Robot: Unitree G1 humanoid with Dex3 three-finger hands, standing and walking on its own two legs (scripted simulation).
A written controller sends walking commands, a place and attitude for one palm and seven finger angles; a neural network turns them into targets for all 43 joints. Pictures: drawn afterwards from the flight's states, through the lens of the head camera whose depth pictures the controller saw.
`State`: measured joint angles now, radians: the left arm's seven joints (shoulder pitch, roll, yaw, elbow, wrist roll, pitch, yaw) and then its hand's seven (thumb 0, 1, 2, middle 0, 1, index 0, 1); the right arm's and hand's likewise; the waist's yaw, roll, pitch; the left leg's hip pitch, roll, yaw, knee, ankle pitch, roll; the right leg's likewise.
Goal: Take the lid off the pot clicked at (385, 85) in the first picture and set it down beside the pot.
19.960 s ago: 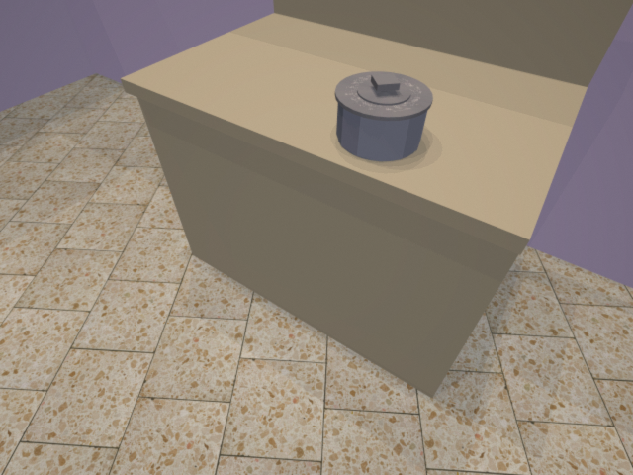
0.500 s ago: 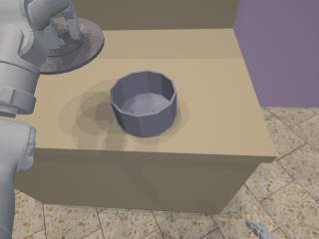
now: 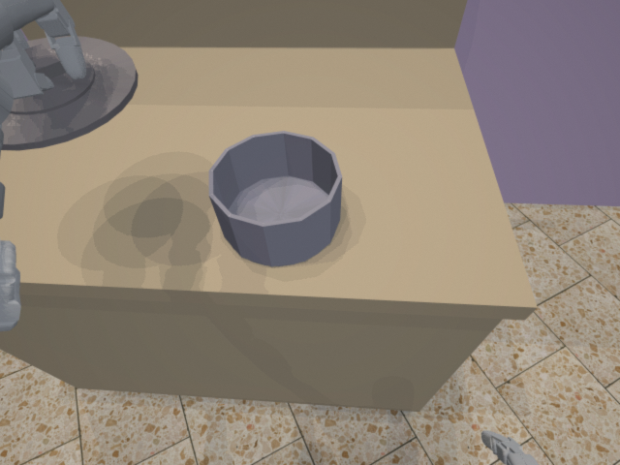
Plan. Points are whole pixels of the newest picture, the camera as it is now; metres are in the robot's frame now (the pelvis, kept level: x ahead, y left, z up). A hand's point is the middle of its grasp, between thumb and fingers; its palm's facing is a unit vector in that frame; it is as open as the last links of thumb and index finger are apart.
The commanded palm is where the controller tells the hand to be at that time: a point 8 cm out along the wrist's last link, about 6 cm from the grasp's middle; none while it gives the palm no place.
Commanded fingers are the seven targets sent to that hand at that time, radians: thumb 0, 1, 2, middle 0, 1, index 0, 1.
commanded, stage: move the lid sideways beside the pot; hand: left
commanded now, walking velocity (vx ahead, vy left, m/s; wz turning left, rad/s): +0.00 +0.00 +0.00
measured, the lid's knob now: (32, 65) +0.48 +0.30 +0.27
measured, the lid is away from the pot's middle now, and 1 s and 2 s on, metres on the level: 0.25 0.23 0.24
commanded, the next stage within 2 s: lower the lid onto the table in 0.16 s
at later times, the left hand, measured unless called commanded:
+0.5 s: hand (39, 70) +0.46 +0.28 +0.27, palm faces -0.19 -0.05 -0.98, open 6.1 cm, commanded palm +0.44 +0.28 +0.34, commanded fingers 0.00 0.47 1.23 -0.83 -0.85 -1.04 -0.97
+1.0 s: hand (73, 98) +0.46 +0.26 +0.24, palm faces -0.24 -0.06 -0.97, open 6.1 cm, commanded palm +0.44 +0.27 +0.31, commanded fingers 0.00 0.47 1.23 -0.83 -0.85 -1.04 -0.97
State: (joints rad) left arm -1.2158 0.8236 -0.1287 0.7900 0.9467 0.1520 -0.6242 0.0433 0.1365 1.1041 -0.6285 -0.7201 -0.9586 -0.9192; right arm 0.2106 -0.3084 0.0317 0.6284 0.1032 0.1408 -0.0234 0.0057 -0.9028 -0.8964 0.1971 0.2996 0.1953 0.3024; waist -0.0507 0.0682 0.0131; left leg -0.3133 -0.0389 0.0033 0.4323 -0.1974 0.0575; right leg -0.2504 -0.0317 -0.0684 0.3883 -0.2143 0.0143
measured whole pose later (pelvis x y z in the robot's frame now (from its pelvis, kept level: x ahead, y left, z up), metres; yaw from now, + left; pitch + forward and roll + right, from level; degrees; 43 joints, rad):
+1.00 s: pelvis +0.00 +0.01 +0.00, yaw +0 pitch +5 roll -1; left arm -1.10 0.76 -0.10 0.76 0.93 0.15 -0.59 0.04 0.14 1.10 -0.62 -0.72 -0.96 -0.92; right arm 0.25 -0.31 0.02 0.63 0.10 0.12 -0.01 0.01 -0.90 -0.90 0.20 0.30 0.20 0.30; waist -0.07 0.07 0.01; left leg -0.31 -0.04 0.01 0.44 -0.21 0.06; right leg -0.25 -0.04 -0.06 0.39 -0.22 0.02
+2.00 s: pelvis +0.01 +0.01 +0.00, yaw +0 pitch +5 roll -2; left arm -0.94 0.75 -0.07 0.79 0.90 0.03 -0.54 0.04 0.15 1.10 -0.62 -0.72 -0.96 -0.92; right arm 0.26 -0.31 0.00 0.64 0.09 0.14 -0.01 0.01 -0.90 -0.90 0.20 0.30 0.20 0.30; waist -0.08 0.06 0.02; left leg -0.33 -0.04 0.01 0.46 -0.22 0.07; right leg -0.25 -0.03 -0.06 0.38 -0.22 0.02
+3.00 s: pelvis +0.01 +0.01 -0.01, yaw -1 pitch +8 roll -2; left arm -0.92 0.72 -0.07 0.96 0.91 -0.09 -0.46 0.03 0.16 1.09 -0.61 -0.73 -0.96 -0.93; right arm 0.29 -0.30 0.00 0.67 0.08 0.14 -0.03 0.00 -0.90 -0.90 0.20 0.30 0.20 0.30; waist -0.10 0.05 0.00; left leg -0.40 -0.04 0.01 0.52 -0.25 0.07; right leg -0.32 -0.03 -0.05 0.43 -0.24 0.03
